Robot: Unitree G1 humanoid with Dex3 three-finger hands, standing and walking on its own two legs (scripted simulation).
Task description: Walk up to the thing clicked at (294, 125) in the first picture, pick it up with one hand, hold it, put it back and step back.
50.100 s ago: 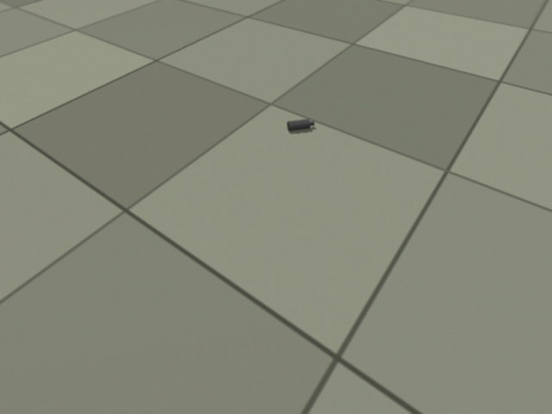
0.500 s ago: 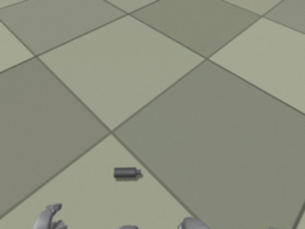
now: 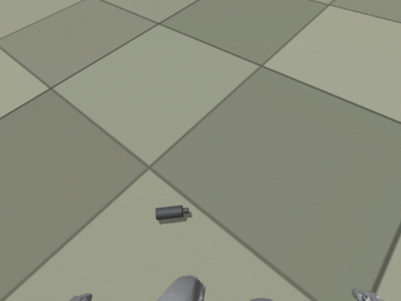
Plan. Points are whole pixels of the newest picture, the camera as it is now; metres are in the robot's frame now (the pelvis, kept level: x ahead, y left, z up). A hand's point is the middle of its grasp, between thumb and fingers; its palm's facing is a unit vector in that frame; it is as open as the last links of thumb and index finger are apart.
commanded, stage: step back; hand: left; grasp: from above
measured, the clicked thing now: (172, 212) +0.58 +0.24 -0.73
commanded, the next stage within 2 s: none
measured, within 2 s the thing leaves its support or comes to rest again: neither
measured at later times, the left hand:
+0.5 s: hand out of the picture -0.07 +0.27 -0.15, palm faces +0.04 -0.92 -0.39, open 7.4 cm
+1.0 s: hand out of the picture -0.22 +0.26 -0.15, palm faces +0.09 -0.91 -0.41, open 7.4 cm
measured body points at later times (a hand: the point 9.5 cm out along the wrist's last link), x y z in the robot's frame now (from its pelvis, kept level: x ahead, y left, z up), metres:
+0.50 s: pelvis -0.15 -0.01 +0.00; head -0.10 +0.01 +0.44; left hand -0.07 +0.32 -0.12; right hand -0.02 -0.31 -0.11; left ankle -0.09 +0.12 -0.73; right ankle -0.19 -0.15 -0.68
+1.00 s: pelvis -0.34 -0.02 -0.01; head -0.28 +0.00 +0.43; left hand -0.23 +0.31 -0.12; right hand -0.23 -0.33 -0.13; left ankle -0.33 +0.09 -0.73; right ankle -0.25 -0.15 -0.69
